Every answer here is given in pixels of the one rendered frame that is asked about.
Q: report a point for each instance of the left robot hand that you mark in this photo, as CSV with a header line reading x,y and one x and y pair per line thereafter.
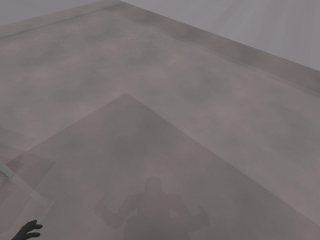
x,y
23,233

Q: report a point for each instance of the table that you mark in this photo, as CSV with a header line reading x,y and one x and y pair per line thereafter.
x,y
6,171

